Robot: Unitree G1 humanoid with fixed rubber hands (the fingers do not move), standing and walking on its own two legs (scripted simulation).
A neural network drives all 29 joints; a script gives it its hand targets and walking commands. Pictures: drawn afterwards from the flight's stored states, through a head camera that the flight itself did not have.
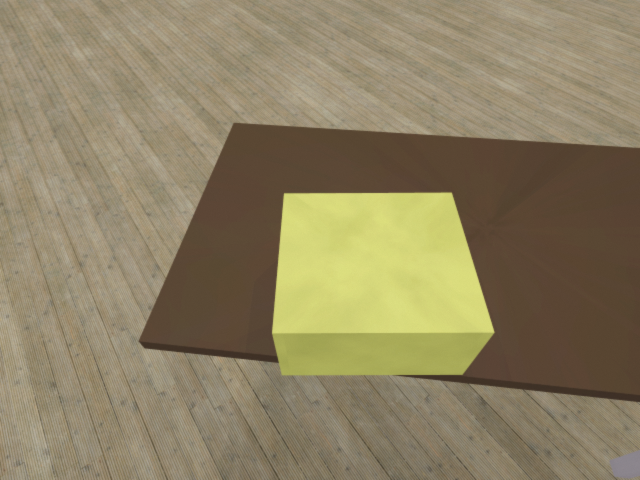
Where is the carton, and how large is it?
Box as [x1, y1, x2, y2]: [272, 193, 494, 374]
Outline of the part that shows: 284,193 272,334 281,373 462,374 494,332 451,193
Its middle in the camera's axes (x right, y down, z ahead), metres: +0.08 +0.06 +0.60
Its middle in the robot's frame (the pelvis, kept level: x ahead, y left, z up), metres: +0.40 -0.06 -0.03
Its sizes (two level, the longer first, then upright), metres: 0.269 0.242 0.141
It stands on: a table, 0.67 m high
